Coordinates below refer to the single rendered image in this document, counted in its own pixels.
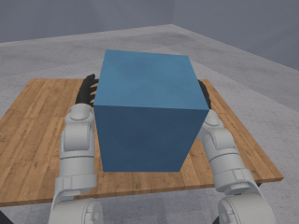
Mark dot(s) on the right robot hand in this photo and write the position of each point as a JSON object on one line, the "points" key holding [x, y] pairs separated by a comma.
{"points": [[205, 92]]}

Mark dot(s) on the carton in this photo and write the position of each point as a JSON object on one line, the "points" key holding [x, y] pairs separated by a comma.
{"points": [[148, 109]]}

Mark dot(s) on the left robot hand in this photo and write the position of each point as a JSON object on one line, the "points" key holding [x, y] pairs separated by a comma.
{"points": [[84, 95]]}

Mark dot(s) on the left robot forearm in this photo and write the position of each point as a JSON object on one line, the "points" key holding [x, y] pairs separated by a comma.
{"points": [[77, 152]]}

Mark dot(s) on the right robot forearm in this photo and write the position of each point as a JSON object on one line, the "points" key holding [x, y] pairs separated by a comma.
{"points": [[230, 174]]}

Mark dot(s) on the robot left upper arm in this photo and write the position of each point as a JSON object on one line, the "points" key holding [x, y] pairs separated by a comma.
{"points": [[78, 211]]}

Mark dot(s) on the robot right upper arm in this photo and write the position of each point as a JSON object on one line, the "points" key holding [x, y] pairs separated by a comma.
{"points": [[248, 208]]}

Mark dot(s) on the table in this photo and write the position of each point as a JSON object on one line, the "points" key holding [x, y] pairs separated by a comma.
{"points": [[30, 142]]}

